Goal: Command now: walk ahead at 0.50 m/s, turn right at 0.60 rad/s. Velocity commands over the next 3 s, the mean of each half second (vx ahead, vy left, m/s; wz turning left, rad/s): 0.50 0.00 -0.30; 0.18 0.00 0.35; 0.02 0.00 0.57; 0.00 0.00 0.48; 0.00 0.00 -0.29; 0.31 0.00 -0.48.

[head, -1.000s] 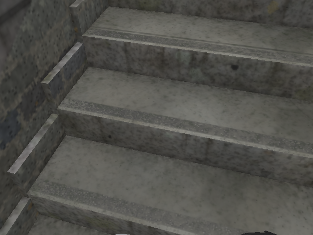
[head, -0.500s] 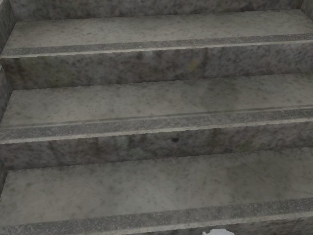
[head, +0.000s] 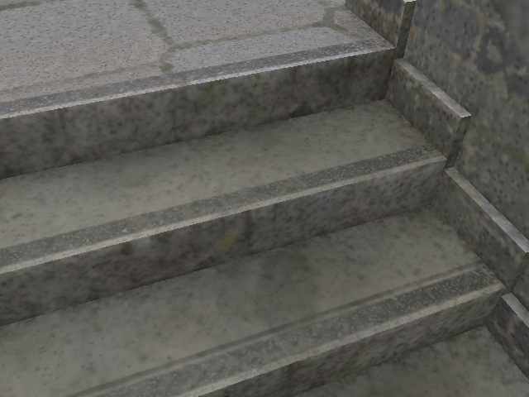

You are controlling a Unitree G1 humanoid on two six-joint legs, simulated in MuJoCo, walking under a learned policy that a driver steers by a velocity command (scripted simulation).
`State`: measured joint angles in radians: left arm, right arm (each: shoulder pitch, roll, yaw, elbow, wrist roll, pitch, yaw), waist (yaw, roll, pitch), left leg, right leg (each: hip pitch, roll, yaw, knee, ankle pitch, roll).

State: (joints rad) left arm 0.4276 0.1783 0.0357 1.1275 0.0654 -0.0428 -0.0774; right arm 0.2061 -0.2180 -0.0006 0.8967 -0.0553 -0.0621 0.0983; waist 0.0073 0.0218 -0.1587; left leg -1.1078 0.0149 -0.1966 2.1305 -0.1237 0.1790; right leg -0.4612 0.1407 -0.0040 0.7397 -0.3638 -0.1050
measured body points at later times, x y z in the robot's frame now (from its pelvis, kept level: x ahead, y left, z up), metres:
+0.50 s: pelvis +0.22 +0.07 +0.16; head +0.21 +0.08 +0.61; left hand +0.41 +0.27 +0.04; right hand +0.13 -0.15 +0.01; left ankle +0.24 +0.16 -0.55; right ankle +0.29 -0.12 -0.37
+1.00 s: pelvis +0.34 +0.02 +0.19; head +0.35 +0.04 +0.64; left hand +0.54 +0.27 +0.10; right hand +0.47 -0.22 +0.07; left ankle +0.27 +0.15 -0.35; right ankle +0.40 -0.08 -0.55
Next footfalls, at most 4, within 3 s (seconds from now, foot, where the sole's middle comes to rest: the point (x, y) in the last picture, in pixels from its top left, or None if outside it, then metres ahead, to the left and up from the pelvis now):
0.20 left None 0.28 0.15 -0.59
0.72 right None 0.44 -0.09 -0.59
1.12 left None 0.33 0.15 -0.59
1.62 right None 0.37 -0.08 -0.59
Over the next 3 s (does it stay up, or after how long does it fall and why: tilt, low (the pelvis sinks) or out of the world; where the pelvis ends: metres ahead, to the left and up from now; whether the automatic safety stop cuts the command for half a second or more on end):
stays up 0.48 0.02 0.20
